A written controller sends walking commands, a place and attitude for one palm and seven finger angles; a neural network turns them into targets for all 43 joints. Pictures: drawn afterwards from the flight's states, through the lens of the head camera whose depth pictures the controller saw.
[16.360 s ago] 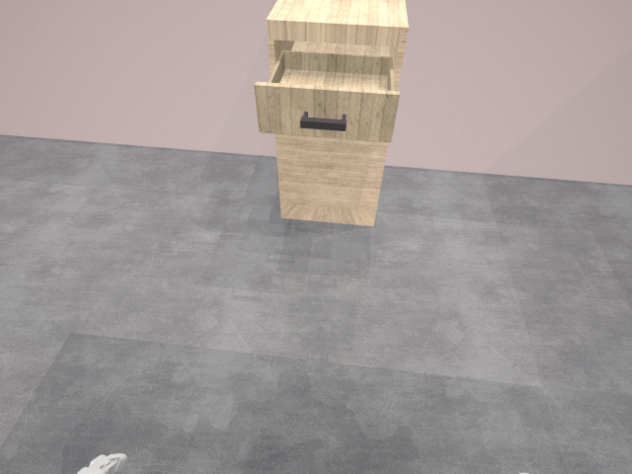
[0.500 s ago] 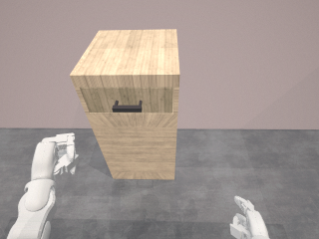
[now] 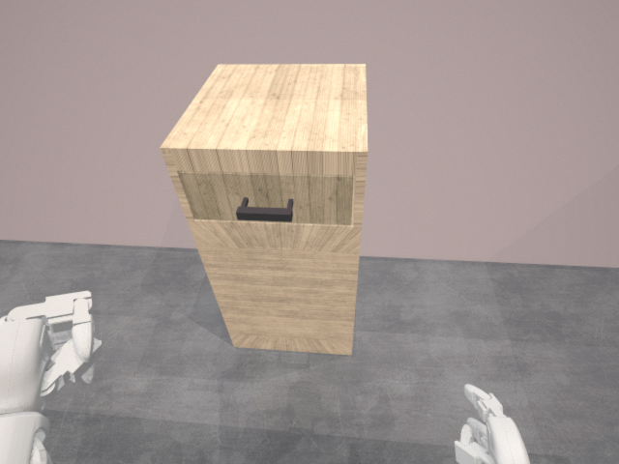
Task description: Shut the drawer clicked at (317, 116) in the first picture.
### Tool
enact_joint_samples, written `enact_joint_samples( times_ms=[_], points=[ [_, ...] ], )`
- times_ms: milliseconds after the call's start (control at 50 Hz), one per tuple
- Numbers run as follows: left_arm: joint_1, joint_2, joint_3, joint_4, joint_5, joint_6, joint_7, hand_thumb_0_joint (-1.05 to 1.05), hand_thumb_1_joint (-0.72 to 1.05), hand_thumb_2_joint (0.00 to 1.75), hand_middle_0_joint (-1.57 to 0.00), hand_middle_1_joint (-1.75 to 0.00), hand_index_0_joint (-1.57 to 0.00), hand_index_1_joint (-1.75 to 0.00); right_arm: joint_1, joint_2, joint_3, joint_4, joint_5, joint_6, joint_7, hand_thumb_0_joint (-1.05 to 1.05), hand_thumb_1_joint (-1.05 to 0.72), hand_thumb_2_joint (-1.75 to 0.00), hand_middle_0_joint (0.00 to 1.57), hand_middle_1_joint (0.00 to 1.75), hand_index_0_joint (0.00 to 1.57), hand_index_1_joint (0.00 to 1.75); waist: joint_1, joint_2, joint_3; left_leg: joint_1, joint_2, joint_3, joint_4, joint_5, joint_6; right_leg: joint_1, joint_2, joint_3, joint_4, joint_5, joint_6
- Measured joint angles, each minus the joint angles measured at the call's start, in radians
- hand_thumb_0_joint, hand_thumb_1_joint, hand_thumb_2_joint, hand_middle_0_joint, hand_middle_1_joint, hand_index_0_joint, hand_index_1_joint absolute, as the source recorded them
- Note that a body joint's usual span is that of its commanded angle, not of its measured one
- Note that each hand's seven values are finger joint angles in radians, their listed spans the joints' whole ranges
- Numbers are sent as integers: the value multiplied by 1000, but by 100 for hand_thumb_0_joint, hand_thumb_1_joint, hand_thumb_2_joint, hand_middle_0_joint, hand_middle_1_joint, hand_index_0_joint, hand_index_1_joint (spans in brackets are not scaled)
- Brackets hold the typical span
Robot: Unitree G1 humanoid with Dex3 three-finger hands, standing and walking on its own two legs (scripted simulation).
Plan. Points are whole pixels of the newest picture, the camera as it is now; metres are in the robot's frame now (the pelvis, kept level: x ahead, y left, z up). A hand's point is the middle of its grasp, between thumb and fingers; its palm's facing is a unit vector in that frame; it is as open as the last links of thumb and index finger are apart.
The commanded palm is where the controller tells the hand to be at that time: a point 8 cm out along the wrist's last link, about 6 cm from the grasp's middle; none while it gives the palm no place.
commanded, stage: step back with the hand held close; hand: left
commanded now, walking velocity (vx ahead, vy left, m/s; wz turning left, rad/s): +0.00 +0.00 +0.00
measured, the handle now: (266, 208) +0.63 +0.19 -0.06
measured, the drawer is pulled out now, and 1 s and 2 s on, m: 0.00 0.00 0.00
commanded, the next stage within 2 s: stop stepping back and stand still in 1.30 s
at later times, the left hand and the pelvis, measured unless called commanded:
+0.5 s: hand (92, 343) +0.18 +0.25 +0.14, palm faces +0.24 -0.83 -0.50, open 3.2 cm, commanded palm +0.12 +0.29 +0.17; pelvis -0.02 +0.02 +0.00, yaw -2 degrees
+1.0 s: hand out of the picture +0.07 +0.27 +0.15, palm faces +0.37 -0.78 -0.51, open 3.2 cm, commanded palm +0.00 +0.31 +0.17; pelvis -0.11 +0.02 -0.02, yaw +4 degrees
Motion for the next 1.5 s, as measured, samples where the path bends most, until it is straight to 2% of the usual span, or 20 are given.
enact_joint_samples(
  times_ms=[120,240,360,440,540,780,860,920,980,1020,1080,1120,1140,1180,1220,1280,1320,1400,1440,1500],
  points=[
    [-3,12,-2,-38,7,1,3,1,89,90,-140,-160,-140,-160,9,4,6,0,-6,-15,1,1,-90,-90,20,30,20,30,-8,-11,-5,0,5,4,5,-10,-3,2,4,5,-4,-4,-2],
    [24,53,76,-61,15,-74,-3,1,89,90,-140,-160,-140,-160,-21,-5,-14,-35,-11,50,21,1,-90,-90,20,30,20,30,-55,-5,-8,-58,8,11,11,-7,2,-54,6,12,-7,9,5],
    [91,61,64,-70,8,-72,-15,1,89,90,-140,-160,-140,-160,-33,-17,-47,-59,-1,105,21,1,-90,-90,20,30,20,30,-75,-7,10,-103,-3,31,-7,17,14,-123,-8,30,17,16,20],
    [130,86,71,-110,3,-66,-9,1,89,90,-140,-160,-140,-160,-23,-9,-52,-69,4,125,16,1,-90,-90,20,30,20,30,-72,-28,18,-130,-5,35,3,24,19,-158,-11,32,43,15,24],
    [137,107,88,-156,5,-73,10,1,89,90,-140,-160,-140,-160,-16,-1,-48,-78,3,121,10,1,-90,-90,20,30,20,30,-65,-42,18,-162,-7,32,26,34,24,-191,-13,27,72,20,29],
    [122,85,91,-136,29,-130,31,1,89,90,-140,-160,-140,-160,-15,12,-34,-84,-2,72,5,1,-90,-90,20,30,20,30,-77,-28,7,-236,-2,10,63,83,41,-250,-6,6,94,69,40],
    [108,97,103,-142,51,-140,30,1,89,90,-140,-160,-140,-160,6,16,-32,-86,-8,51,-1,1,-90,-90,20,30,20,30,-86,-44,18,-266,-18,-4,71,93,48,-283,15,42,164,31,43],
    [93,109,120,-154,60,-146,28,1,89,90,-140,-160,-140,-160,22,17,-35,-81,-10,38,-1,1,-90,-90,20,30,20,30,-90,-56,14,-311,-25,-1,87,95,49,-279,31,67,200,-28,24],
    [103,99,134,-177,46,-159,29,1,89,90,-140,-160,-140,-160,1,11,-42,-62,-10,31,9,1,-90,-90,20,30,20,30,-80,-37,37,-343,-9,-6,107,79,37,-300,43,53,199,3,14],
    [125,96,131,-195,35,-169,33,1,89,90,-140,-160,-140,-160,-9,13,-49,-41,-5,30,19,1,-90,-90,20,30,20,30,-69,-38,41,-362,-8,-13,150,12,14,-303,46,54,189,21,14],
    [143,85,110,-204,36,-175,40,1,89,90,-140,-160,-140,-160,-6,20,-58,-7,-6,38,24,1,-90,-90,20,30,20,30,-53,-60,15,-344,-23,-21,269,-70,-14,-304,38,74,172,40,18],
    [136,79,98,-200,41,-171,43,1,89,90,-140,-160,-140,-160,2,21,-58,-2,-9,43,18,1,-90,-90,20,30,20,30,-55,-71,-15,-276,-20,-24,220,-46,-15,-313,34,82,166,51,28],
    [122,79,95,-197,42,-169,44,1,89,90,-141,-160,-140,-160,3,18,-58,-5,-9,41,12,1,-90,-90,20,30,20,30,-62,-68,-24,-248,-15,-32,166,2,-3,-327,34,79,172,53,35],
    [64,93,100,-173,49,-165,43,1,89,90,-141,-160,-140,-160,-22,28,-58,-1,-11,33,1,1,-90,-90,20,30,20,30,-66,-97,-1,-248,-38,-19,142,26,32,-356,17,97,221,42,40],
    [29,106,113,-144,50,-166,39,1,89,90,-141,-160,-140,-160,-41,40,-54,-7,-20,17,5,1,-90,-90,20,30,20,30,-65,-107,14,-252,-36,-3,119,41,49,-397,32,115,360,-60,40],
    [25,114,132,-144,48,-153,36,1,89,90,-140,-160,-140,-160,-48,56,-46,-23,-35,-12,21,1,-90,-90,20,30,20,30,-77,-83,7,-281,-5,-7,84,82,52,-426,71,111,573,-139,41],
    [44,114,138,-176,44,-149,38,1,89,90,-140,-160,-140,-160,-45,67,-40,-28,-34,-24,37,1,-90,-90,20,30,20,30,-74,-77,-3,-300,19,-2,54,114,48,-401,69,94,605,-166,43],
    [99,116,134,-249,27,-147,36,1,89,90,-140,-160,-140,-160,-33,84,-27,-22,-36,-40,55,1,-90,-90,20,30,20,30,-70,-86,-33,-337,49,15,-26,189,35,-285,39,55,462,-236,33],
    [111,121,127,-269,20,-150,33,1,89,90,-140,-160,-140,-160,-27,87,-23,-16,-40,-49,57,1,-90,-90,20,30,20,30,-73,-89,-44,-354,55,18,-72,235,26,-211,34,35,324,-253,21],
    [140,156,149,-292,11,-155,29,1,89,90,-140,-160,-140,-160,-20,87,-17,-25,-37,-49,57,1,-90,-90,20,30,20,30,-79,-114,-42,-395,37,37,-82,269,8,-88,11,6,55,-167,-1]
  ],
)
